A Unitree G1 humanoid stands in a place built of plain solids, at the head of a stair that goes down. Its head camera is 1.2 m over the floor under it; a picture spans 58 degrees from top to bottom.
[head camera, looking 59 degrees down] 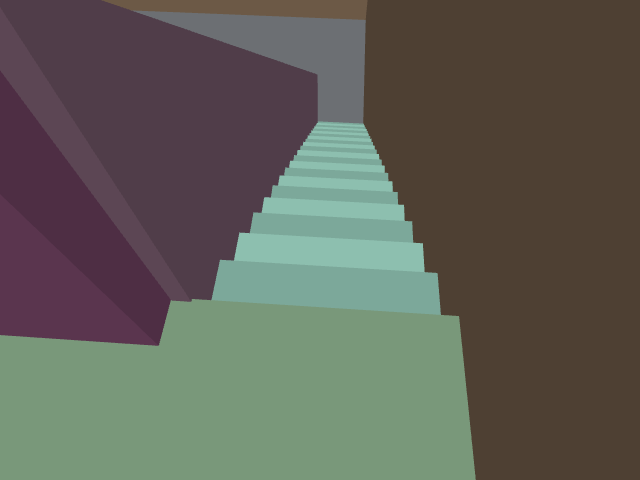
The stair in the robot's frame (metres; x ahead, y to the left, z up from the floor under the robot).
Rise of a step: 0.20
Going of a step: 0.24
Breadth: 0.79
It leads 4 degrees to the right of straight ahead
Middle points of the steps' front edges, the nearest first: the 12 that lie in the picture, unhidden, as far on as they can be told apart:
0.49 -0.01 0.00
0.73 -0.03 -0.19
0.97 -0.04 -0.39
1.21 -0.06 -0.59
1.45 -0.08 -0.78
1.69 -0.09 -0.98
1.93 -0.11 -1.17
2.17 -0.13 -1.37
2.41 -0.14 -1.57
2.65 -0.16 -1.76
2.89 -0.18 -1.96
3.13 -0.19 -2.15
